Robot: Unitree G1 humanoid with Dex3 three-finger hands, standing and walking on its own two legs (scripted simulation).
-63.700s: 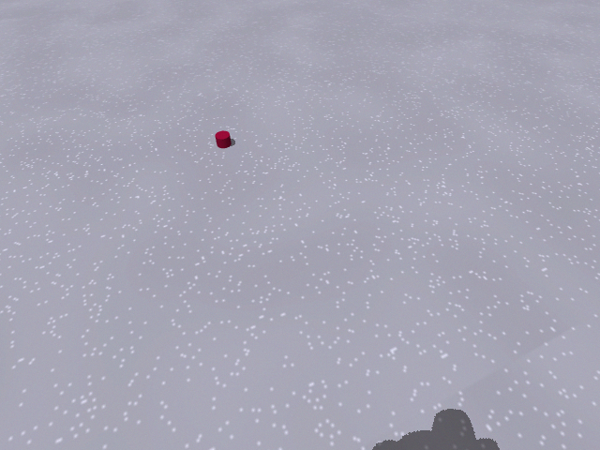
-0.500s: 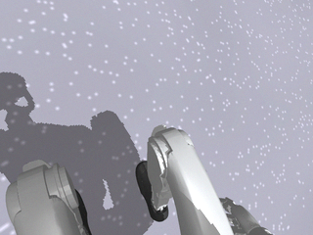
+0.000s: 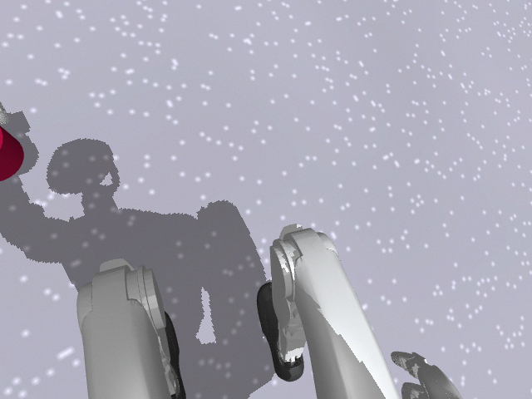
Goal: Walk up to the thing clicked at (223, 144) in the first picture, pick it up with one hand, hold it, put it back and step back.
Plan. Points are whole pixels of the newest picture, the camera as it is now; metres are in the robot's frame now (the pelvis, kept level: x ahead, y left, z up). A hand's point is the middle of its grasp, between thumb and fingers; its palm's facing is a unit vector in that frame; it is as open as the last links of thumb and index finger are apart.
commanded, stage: lift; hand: left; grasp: from above
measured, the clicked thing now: out of the picture +0.49 +0.34 -0.16
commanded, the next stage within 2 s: hold in 1.28 s
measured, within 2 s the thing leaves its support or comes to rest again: neither
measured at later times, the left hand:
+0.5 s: hand out of the picture +0.39 +0.32 +0.07, palm faces -0.41 -0.12 -0.90, open 10.1 cm
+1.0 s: hand out of the picture +0.35 +0.28 +0.23, palm faces -0.43 -0.12 -0.89, open 10.2 cm
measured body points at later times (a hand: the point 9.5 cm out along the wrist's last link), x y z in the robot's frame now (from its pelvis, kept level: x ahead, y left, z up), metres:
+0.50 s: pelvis +0.00 +0.00 +0.14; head +0.16 +0.05 +0.56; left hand +0.41 +0.33 +0.12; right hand +0.15 -0.24 +0.02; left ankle +0.09 +0.12 -0.34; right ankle +0.11 -0.12 -0.34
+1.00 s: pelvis +0.04 +0.00 +0.31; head +0.11 +0.01 +0.75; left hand +0.37 +0.28 +0.28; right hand +0.16 -0.26 +0.19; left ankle +0.09 +0.12 -0.34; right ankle +0.11 -0.12 -0.34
